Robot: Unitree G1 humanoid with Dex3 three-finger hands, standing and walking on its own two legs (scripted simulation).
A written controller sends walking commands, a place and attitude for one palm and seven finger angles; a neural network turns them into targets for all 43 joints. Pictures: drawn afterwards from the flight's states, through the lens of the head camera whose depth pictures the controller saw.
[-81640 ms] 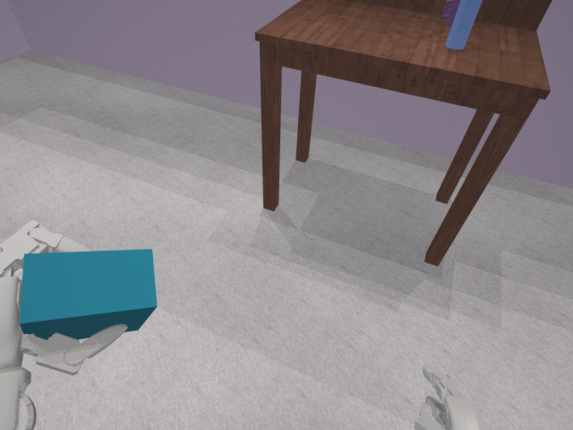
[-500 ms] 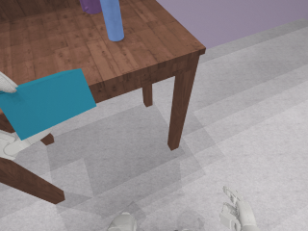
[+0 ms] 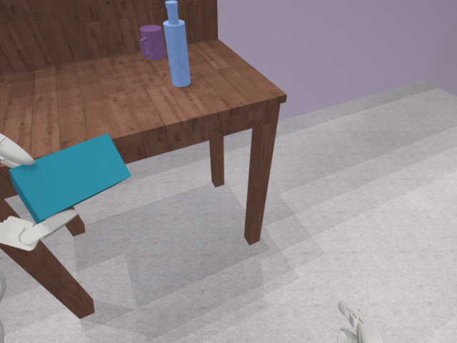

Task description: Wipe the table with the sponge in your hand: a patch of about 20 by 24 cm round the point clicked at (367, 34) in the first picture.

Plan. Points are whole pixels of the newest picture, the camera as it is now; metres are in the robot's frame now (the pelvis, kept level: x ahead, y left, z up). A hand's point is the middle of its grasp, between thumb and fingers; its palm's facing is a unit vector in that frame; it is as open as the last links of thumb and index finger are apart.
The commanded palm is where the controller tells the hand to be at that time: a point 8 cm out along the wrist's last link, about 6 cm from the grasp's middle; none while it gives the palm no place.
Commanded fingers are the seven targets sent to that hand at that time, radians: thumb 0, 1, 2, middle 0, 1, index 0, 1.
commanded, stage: stop stepping back and stand still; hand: left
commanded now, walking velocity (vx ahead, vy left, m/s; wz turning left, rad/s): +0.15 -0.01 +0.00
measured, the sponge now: (83, 175) +0.28 +0.21 +0.22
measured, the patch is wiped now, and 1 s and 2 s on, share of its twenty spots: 1.00 1.00 1.00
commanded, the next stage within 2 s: stand and wait in 0.38 s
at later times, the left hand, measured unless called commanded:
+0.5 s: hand (56, 199) +0.21 +0.20 +0.25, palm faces +0.40 -0.82 -0.41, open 9.7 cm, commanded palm +0.15 +0.27 +0.28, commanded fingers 0.00 0.10 1.30 -1.20 -1.60 -1.20 -1.60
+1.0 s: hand (42, 188) +0.22 +0.21 +0.26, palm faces +0.43 -0.78 -0.46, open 9.7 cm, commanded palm +0.16 +0.27 +0.28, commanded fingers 0.00 0.10 1.30 -1.20 -1.60 -1.20 -1.60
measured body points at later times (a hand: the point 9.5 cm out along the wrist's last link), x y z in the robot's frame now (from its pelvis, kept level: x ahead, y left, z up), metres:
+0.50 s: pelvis -0.01 -0.01 +0.00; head +0.01 -0.01 +0.45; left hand +0.18 +0.24 +0.27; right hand +0.16 -0.26 -0.08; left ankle +0.02 +0.12 -0.74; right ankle +0.00 -0.12 -0.73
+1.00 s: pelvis -0.01 -0.01 +0.00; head +0.03 +0.00 +0.45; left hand +0.19 +0.25 +0.28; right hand +0.17 -0.23 -0.08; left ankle +0.02 +0.12 -0.73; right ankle +0.00 -0.12 -0.73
